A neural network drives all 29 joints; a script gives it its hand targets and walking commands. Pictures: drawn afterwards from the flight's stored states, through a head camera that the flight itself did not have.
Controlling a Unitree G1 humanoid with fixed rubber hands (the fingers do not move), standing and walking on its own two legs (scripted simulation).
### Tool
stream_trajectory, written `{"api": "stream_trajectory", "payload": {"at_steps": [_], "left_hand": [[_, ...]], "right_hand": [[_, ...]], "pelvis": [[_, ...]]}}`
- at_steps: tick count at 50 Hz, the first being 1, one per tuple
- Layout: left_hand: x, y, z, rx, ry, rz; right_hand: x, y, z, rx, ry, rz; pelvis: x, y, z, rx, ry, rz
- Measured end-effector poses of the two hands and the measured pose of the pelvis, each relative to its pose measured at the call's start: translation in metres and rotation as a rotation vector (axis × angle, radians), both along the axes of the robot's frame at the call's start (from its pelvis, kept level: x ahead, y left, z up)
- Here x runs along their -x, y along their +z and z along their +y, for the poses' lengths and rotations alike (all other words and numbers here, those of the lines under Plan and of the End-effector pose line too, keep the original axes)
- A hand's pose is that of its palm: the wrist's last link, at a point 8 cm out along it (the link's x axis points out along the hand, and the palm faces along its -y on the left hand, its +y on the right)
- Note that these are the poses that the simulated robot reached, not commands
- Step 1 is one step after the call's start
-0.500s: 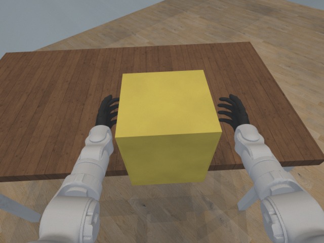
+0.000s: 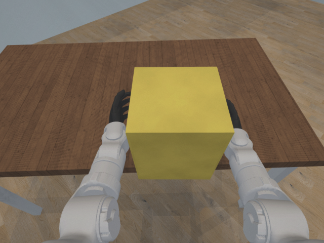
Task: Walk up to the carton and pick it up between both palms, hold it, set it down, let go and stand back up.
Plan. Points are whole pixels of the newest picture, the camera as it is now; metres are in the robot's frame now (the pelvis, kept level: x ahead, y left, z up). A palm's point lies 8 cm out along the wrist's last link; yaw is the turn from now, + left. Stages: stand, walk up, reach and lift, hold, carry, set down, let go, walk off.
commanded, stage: reach and lift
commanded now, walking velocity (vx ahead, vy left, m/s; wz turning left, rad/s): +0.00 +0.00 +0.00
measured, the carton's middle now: (174, 127) +0.41 -0.03 +0.03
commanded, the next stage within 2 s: none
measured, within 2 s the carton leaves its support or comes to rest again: leaves its support in 0.40 s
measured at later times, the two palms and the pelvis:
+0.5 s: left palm (120, 121) +0.41 +0.11 +0.07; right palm (236, 129) +0.39 -0.19 +0.04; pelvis +0.01 -0.02 +0.00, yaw +2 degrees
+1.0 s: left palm (106, 105) +0.40 +0.13 +0.14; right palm (237, 109) +0.39 -0.17 +0.12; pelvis +0.01 -0.01 +0.00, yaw +2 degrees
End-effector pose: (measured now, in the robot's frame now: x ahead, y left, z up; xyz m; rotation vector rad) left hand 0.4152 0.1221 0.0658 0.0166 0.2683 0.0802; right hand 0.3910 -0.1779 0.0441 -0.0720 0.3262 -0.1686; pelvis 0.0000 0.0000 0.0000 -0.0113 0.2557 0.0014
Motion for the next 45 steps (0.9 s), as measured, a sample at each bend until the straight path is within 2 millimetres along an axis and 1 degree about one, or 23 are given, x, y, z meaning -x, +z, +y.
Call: {"api": "stream_trajectory", "payload": {"at_steps": [8, 12, 22, 32, 35, 38, 45], "left_hand": [[0.013, 0.000, 0.001, 0.011, 0.023, -0.022], [0.017, 0.001, 0.000, 0.016, 0.029, -0.018], [0.009, 0.007, -0.007, 0.013, 0.007, -0.030], [0.009, 0.009, -0.007, 0.032, 0.017, -0.019], [0.008, 0.014, -0.004, 0.041, 0.025, -0.026], [0.008, 0.025, -0.001, 0.049, 0.032, -0.043], [0.011, 0.060, 0.007, 0.034, 0.051, -0.072]], "right_hand": [[0.005, 0.001, 0.000, -0.039, 0.023, -0.021], [0.007, -0.001, -0.001, -0.039, 0.032, -0.016], [0.006, 0.000, -0.008, -0.015, 0.022, -0.023], [0.004, 0.001, -0.007, -0.019, 0.021, -0.011], [0.002, 0.009, -0.004, -0.011, 0.025, -0.017], [0.000, 0.022, -0.001, -0.005, 0.031, -0.032], [-0.005, 0.061, 0.007, -0.004, 0.047, -0.061]], "pelvis": [[-0.013, 0.001, -0.003, -0.008, 0.020, 0.008], [-0.015, 0.002, -0.007, -0.011, 0.030, -0.013], [-0.014, 0.002, -0.018, -0.012, 0.033, -0.002], [-0.018, 0.002, -0.017, -0.013, 0.022, -0.018], [-0.020, 0.002, -0.016, -0.013, 0.022, -0.022], [-0.022, 0.003, -0.016, -0.014, 0.024, -0.039], [-0.020, 0.004, -0.014, -0.013, 0.026, -0.105]]}}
